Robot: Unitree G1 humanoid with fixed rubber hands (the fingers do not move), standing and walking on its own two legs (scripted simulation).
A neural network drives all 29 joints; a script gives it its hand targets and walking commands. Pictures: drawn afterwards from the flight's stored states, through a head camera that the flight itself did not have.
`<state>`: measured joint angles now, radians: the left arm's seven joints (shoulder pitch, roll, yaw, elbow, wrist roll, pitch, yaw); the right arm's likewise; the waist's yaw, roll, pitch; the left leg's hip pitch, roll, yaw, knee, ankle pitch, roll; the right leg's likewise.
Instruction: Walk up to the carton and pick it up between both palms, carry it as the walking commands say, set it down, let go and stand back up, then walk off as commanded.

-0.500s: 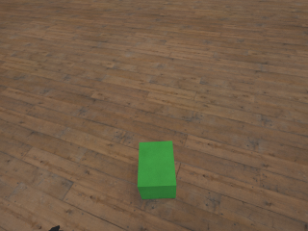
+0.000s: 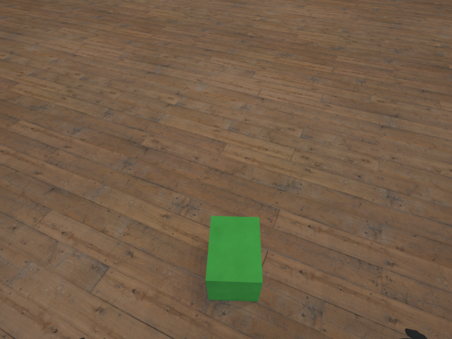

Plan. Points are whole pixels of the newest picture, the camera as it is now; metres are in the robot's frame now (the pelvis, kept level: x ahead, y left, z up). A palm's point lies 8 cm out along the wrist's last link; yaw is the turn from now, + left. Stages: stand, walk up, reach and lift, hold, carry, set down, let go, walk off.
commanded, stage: walk up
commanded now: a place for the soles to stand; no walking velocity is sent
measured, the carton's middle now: (234, 258) +0.58 +0.00 -0.65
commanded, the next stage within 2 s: none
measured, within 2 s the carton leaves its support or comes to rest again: neither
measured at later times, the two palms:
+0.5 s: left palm out of the picture +0.06 +0.34 -0.09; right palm out of the picture +0.14 -0.33 -0.08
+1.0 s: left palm (90, 302) +0.24 +0.30 -0.10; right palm (410, 329) +0.19 -0.31 -0.11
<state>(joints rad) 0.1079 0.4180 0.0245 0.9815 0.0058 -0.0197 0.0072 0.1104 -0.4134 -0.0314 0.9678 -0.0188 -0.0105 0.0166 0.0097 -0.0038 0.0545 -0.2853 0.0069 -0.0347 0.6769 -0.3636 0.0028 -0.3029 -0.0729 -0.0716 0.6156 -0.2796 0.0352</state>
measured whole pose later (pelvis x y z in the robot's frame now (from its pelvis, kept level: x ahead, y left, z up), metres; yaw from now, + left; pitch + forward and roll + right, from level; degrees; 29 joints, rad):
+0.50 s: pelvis +0.03 +0.00 +0.01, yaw +4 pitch -3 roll +0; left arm 0.25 0.45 0.07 0.96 0.04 -0.05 -0.03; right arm 0.20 -0.45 -0.08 0.97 -0.03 -0.03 0.07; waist 0.03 -0.02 0.03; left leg -0.28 0.02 0.02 0.64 -0.44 0.02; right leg -0.18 -0.12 -0.09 0.54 -0.31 0.02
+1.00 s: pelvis +0.11 +0.00 +0.00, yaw -2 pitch -1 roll +0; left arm 0.13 0.37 0.01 0.88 0.01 -0.01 -0.01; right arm 0.19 -0.40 -0.02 0.90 -0.01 -0.03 0.00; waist -0.01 0.01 0.09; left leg -0.19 0.04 0.04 0.63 -0.41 -0.02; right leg -0.38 -0.01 0.03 0.64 -0.24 0.01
